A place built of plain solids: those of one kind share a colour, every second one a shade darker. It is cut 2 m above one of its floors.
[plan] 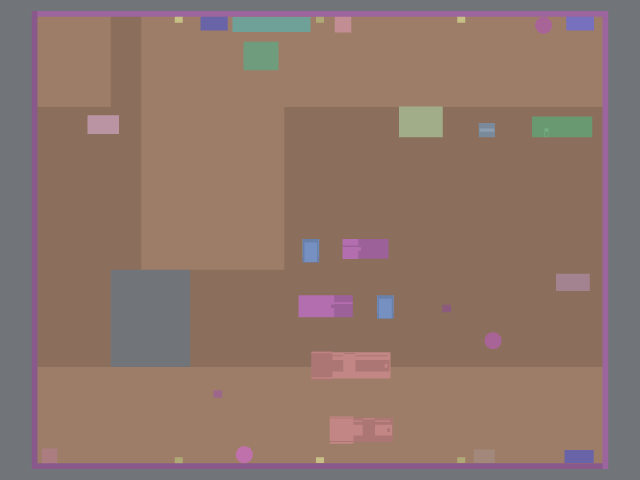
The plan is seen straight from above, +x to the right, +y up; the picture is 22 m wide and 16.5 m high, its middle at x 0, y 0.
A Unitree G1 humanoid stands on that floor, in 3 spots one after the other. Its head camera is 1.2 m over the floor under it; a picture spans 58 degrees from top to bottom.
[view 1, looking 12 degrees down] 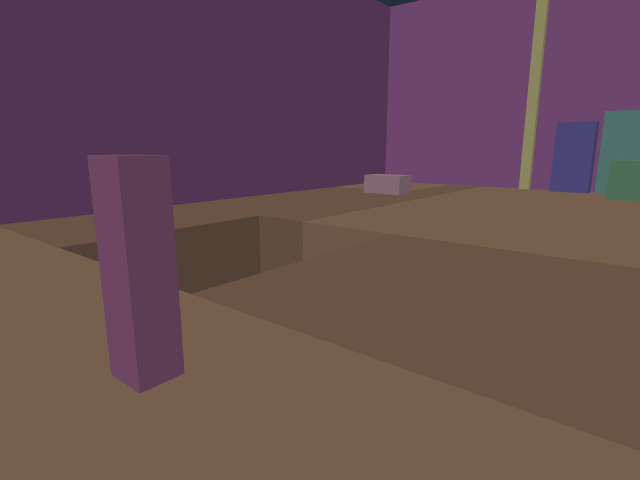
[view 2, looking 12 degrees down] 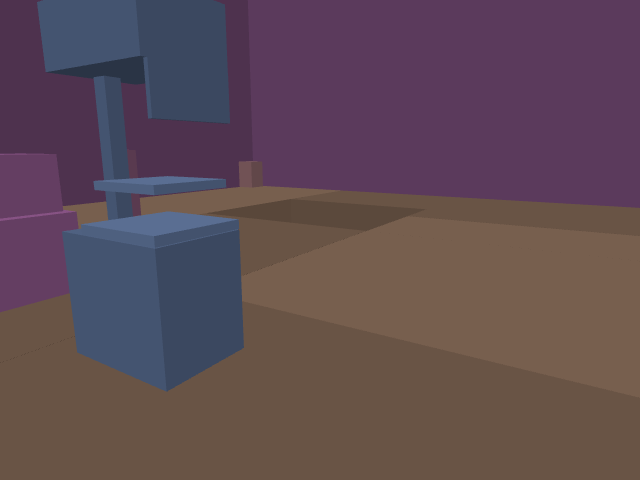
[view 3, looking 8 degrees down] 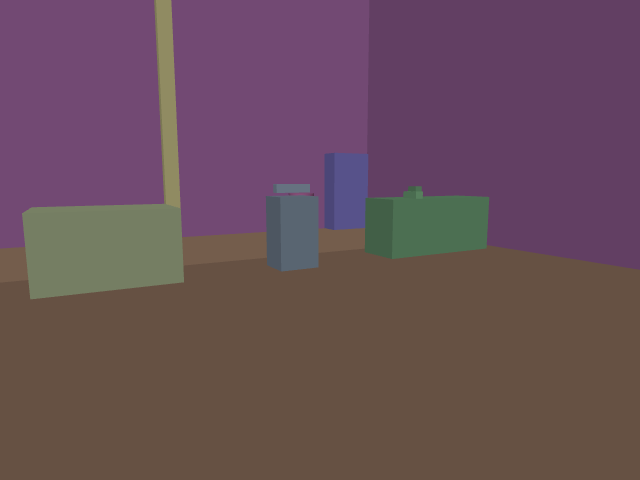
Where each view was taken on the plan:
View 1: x -1.44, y -6.37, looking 129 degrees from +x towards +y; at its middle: floor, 7.04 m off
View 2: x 1.23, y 1.73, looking -148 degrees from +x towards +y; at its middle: floor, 5.77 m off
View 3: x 3.21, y -1.58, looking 61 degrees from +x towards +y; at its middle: floor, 8.63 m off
